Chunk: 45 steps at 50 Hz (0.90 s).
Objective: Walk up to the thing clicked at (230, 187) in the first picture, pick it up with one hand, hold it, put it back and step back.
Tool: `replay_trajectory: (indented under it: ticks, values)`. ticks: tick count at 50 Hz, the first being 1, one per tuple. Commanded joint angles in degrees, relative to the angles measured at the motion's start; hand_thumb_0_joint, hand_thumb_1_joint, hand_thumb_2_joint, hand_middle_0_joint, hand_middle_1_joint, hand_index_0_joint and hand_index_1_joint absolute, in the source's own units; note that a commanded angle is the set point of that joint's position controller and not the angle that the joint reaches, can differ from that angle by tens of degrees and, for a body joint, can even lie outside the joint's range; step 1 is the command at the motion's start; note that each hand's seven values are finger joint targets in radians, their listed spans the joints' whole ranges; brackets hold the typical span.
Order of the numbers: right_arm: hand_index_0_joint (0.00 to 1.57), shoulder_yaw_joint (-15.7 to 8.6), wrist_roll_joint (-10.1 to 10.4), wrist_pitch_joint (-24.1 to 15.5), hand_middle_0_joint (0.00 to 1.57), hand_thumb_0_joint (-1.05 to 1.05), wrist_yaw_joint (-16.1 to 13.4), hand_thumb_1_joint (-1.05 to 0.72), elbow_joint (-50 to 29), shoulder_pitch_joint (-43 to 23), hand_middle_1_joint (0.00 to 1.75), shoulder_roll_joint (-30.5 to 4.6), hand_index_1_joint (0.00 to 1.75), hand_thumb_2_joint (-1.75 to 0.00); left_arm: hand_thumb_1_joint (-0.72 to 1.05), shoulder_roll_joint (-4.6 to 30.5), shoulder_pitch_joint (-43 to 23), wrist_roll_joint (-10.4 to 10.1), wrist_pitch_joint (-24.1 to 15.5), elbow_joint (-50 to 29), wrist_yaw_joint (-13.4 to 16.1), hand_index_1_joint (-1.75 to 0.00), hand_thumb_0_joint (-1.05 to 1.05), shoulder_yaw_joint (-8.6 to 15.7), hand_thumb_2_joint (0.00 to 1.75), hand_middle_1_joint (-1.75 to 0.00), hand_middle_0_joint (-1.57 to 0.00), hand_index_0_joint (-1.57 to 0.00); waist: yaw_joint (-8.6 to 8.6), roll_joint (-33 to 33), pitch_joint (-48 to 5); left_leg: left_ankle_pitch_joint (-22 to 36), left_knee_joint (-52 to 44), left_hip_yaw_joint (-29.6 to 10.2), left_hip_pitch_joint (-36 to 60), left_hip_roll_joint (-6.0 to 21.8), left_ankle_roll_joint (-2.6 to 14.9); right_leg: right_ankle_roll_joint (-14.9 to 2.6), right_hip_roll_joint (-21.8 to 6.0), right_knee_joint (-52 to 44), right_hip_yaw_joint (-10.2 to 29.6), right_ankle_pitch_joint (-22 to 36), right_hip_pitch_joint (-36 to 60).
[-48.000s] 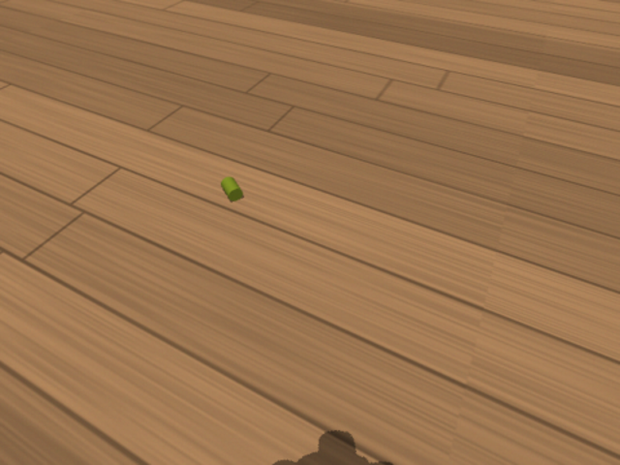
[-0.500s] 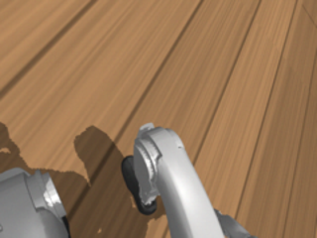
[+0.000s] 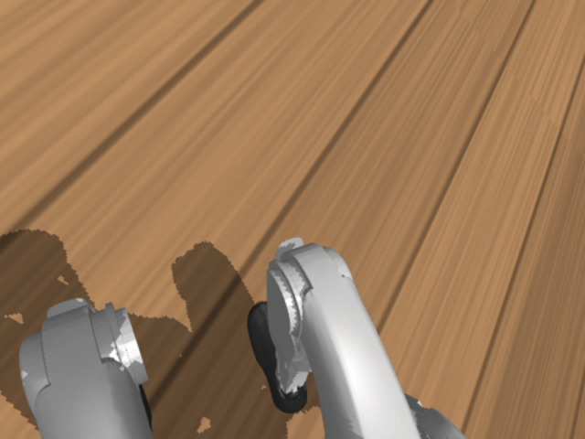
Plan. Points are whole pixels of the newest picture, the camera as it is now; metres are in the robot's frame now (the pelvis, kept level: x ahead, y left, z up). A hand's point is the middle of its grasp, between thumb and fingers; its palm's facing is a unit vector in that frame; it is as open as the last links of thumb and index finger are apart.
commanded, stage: withdraw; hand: left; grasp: from above
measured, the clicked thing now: out of the picture +0.49 +0.35 -0.28
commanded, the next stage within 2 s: home in 0.62 s
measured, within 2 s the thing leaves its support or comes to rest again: neither
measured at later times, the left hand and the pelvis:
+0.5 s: hand out of the picture +0.44 +0.35 -0.11, palm faces -0.48 -0.11 -0.87, open 13.8 cm; pelvis -0.02 -0.01 +0.03, yaw +5 degrees
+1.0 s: hand out of the picture +0.44 +0.37 -0.07, palm faces -0.38 -0.19 -0.91, open 11.9 cm; pelvis +0.00 +0.00 +0.05, yaw +6 degrees
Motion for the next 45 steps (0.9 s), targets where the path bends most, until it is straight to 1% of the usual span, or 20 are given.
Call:
replay_trajectory:
  ticks: [1,4,8,9,11,12,15,16,19,21,25,29,30,32,35,36,37,38,41,45]
  values:
    - [0.2,-8.78,2.66,2.36,0.2,0.0,-0.25,-0.91,-0.25,10.47,0.3,-16.83,0.3,-0.9,-0.53,12.19,-16.06,-2.99,3.62,-14.65,-3.17,-0.99,0.0,-0.58,0.99,-0.98,-0.08,-0.08,2.45,34.72,-46.1,19.36,-19.42,8.34,37.16,1.24,0.72,-5.9,1.52,-11.56,-4.43,16.27,19.19]
    - [0.2,-9.84,4.12,4.83,0.2,0.0,-0.99,-0.91,-0.77,11.8,0.3,-15.71,0.3,-0.9,-0.52,5.73,-14.8,-5.2,5.03,-14.02,-8.35,-0.98,0.0,-4.07,0.99,-0.97,-0.09,-0.09,1.19,25.77,-41.77,15.66,-21.36,9.28,31.89,0.53,2.0,-5.65,1.29,-15.74,-3.36,15.56,23.06]
    - [0.2,-11.25,5.19,7.78,0.2,0.0,-3.04,-0.9,-1.72,12.26,0.3,-15.11,0.3,-0.91,-0.52,3.15,-14.27,-7.91,4.91,-14.91,-16.11,-1.0,0.0,-6.04,1.01,-0.99,-0.09,-0.08,1.06,19.25,-37.62,11.37,-24.51,8.92,30.04,-0.04,2.36,-5.92,0.77,-18.86,-2.39,10.47,23.53]
    - [0.2,-11.54,5.55,8.31,0.2,0.0,-3.73,-0.9,-2.09,12.05,0.3,-15.51,0.3,-0.91,-0.52,3.65,-14.56,-8.26,4.56,-15.07,-17.31,-1.0,0.0,-5.72,1.01,-0.98,-0.1,-0.08,1.56,17.7,-36.61,10.41,-24.8,8.68,29.68,-0.44,2.27,-6.24,0.33,-19.26,-2.11,9.12,22.34]
    - [0.2,-11.2,5.66,9.17,0.2,0.0,-5.01,-0.9,-2.67,11.62,0.3,-14.86,0.3,-0.9,-0.51,2.57,-15.79,-8.65,3.24,-15.3,-19.39,-0.99,0.0,-6.61,1.0,-0.98,-0.1,-0.09,0.53,15.3,-35.14,9.76,-24.35,9.19,27.83,-0.83,2.46,-6.34,0.22,-20.28,-1.68,7.95,23.13]
    - [0.2,-11.32,5.82,9.46,0.2,0.0,-5.63,-0.9,-2.63,11.77,0.3,-14.75,0.3,-0.9,-0.49,2.74,-15.66,-8.54,2.49,-14.77,-20.17,-0.97,0.0,-6.58,0.99,-0.96,-0.12,-0.11,0.74,12.61,-34.74,9.17,-24.11,9.13,27.62,-0.8,2.68,-6.21,0.09,-20.82,-1.45,7.44,23.01]
    - [0.2,-10.17,5.73,9.97,0.2,0.0,-6.82,-0.9,-2.71,11.44,0.3,-13.73,0.3,-0.9,-0.46,4.48,-17.22,-7.88,-0.78,-14.74,-21.03,-0.95,0.0,-5.95,0.96,-0.94,-0.15,-0.14,0.95,12.46,-35.17,9.73,-23.59,9.67,26.9,-0.97,2.77,-5.89,-0.23,-20.54,-1.02,7.45,23.83]
    - [0.2,-9.87,5.68,10.09,0.2,0.0,-7.1,-0.9,-2.69,11.27,0.3,-13.47,0.3,-0.9,-0.47,5.39,-17.5,-7.34,-2.07,-14.11,-20.72,-0.95,0.0,-5.74,0.97,-0.94,-0.14,-0.13,1.69,13.07,-35.65,9.78,-23.28,10.07,27.01,-0.93,2.75,-5.73,-0.29,-20.35,-0.71,7.56,23.98]
    - [0.2,-8.7,5.11,10.31,0.2,0.0,-7.76,-0.9,-2.61,10.61,0.3,-13.3,0.3,-0.9,-0.49,6.68,-19.35,-5.6,-5.52,-12.43,-18.27,-0.97,0.0,-5.05,0.99,-0.96,-0.12,-0.11,1.45,14.94,-35.78,8.38,-22.97,9.96,27.84,-0.89,2.53,-5.73,-0.26,-19.61,-1.14,6.27,22.15]
    - [0.2,-8.21,4.68,10.41,0.2,0.0,-8.16,-0.9,-2.28,9.92,0.3,-13.54,0.3,-0.9,-0.48,8.29,-22.57,-3.68,-7.15,-12.95,-15.34,-0.96,0.0,-4.36,0.97,-0.95,-0.12,-0.12,2.03,20.58,-38.42,8.16,-23.24,9.86,31.23,-0.91,1.92,-5.96,-0.35,-18.07,-1.32,6.4,19.85]
    - [0.2,-7.66,3.74,10.12,0.2,0.0,-8.08,-0.9,-1.21,10.17,0.3,-13.48,0.3,-0.9,-0.49,6.42,-25.17,-0.86,-8.25,-8.49,-9.86,-0.96,0.0,-5.93,0.97,-0.96,-0.12,-0.11,0.02,23.93,-38.63,7.26,-22.82,9.61,33.56,-0.54,1.67,-5.7,0.03,-16.07,-2.42,6.48,17.18]
    - [0.2,-7.9,2.91,9.08,0.2,0.0,-7.78,-0.9,-0.29,11.33,0.3,-14.73,0.3,-0.9,-0.5,9.14,-28.3,1.22,-7.15,-5.63,-4.52,-0.97,0.0,-4.06,0.97,-0.98,-0.1,-0.1,-0.43,27.1,-41.17,9.85,-21.37,9.63,35.57,-0.55,1.5,-5.59,-0.22,-14.02,-3.28,9.51,16.08]
    - [0.2,-7.84,2.7,8.85,0.2,0.0,-7.75,-0.9,-0.18,11.62,0.3,-14.92,0.3,-0.9,-0.48,11.39,-30.82,1.62,-6.8,-7.36,-3.24,-0.96,0.0,-2.71,0.96,-0.96,-0.12,-0.12,0.08,28.36,-43.79,10.73,-21.09,9.83,36.06,-0.53,1.46,-5.65,-0.1,-13.48,-3.29,10.24,16.54]
    - [0.2,-8.58,2.55,8.12,0.2,0.0,-7.63,-0.9,-0.55,12.19,0.3,-15.6,0.3,-0.9,-0.45,12.56,-29.5,2.76,-5.38,-5.64,-1.49,-0.93,0.0,-0.84,0.93,-0.93,-0.15,-0.15,0.01,29.02,-43.5,11.18,-21.27,9.75,36.57,-0.68,1.21,-5.78,-0.47,-12.87,-3.56,10.62,15.44]
    - [0.2,-8.96,3.0,7.7,0.2,0.0,-7.26,-0.88,-1.48,11.59,0.3,-15.25,0.3,-0.89,-0.34,15.88,-26.23,2.98,-2.8,-7.88,-0.01,-0.81,0.0,1.63,0.95,-0.81,-0.25,-0.23,2.39,31.54,-51.21,14.44,-21.61,10.55,38.82,-0.53,1.39,-5.95,-0.39,-12.11,-2.72,13.36,19.02]
    - [0.2,-9.45,3.22,7.63,0.2,0.0,-7.17,-0.9,-1.73,11.84,0.3,-15.34,0.3,-0.9,-0.38,16.28,-25.19,2.33,-1.76,-9.35,0.12,-0.87,0.0,2.9,0.88,-0.88,-0.19,-0.2,3.04,31.81,-52.76,15.5,-21.79,10.87,39.18,-0.63,1.43,-5.87,-0.67,-12.19,-2.51,14.21,19.63]
    - [0.2,-9.5,3.51,7.53,0.2,0.0,-6.98,-0.88,-1.79,11.87,0.3,-14.88,0.3,-0.89,-0.3,15.39,-23.83,1.59,-0.56,-8.95,-0.23,-0.79,0.0,2.47,0.92,-0.8,-0.25,-0.22,3.31,31.57,-53.07,16.09,-22.14,11.03,39.81,-0.59,1.56,-5.85,-0.66,-12.57,-2.16,14.78,20.38]
    - [0.2,-10.0,3.8,7.5,0.2,0.0,-6.91,-0.9,-1.65,11.94,0.3,-15.01,0.3,-0.9,-0.36,15.71,-23.43,0.51,0.34,-10.6,-0.65,-0.86,0.0,3.17,0.87,-0.87,-0.2,-0.21,3.89,31.84,-53.85,16.3,-22.28,11.36,39.38,-0.59,1.69,-5.82,-0.7,-12.96,-1.95,15.01,20.77]
    - [0.2,-10.77,4.51,7.62,0.2,0.0,-6.28,-0.89,-0.8,13.69,0.3,-14.19,0.3,-0.9,-0.12,12.7,-19.5,-1.63,3.17,-10.63,-4.1,-0.62,0.0,2.07,0.89,-0.63,-0.23,-0.21,4.11,29.37,-51.16,15.46,-23.55,11.56,37.39,-0.79,2.12,-5.89,-0.54,-14.9,-1.51,14.1,21.58]
    - [0.2,-13.13,5.95,9.03,0.2,0.0,-6.02,-0.89,-1.19,14.36,0.3,-13.18,0.3,-0.9,0.12,7.2,-10.77,-9.09,5.25,-17.67,-11.53,-0.52,0.0,1.17,0.85,-0.5,-0.22,-0.2,7.39,25.2,-54.49,16.9,-26.92,11.66,39.48,-0.72,2.29,-5.83,-0.47,-18.13,-0.58,13.97,26.05]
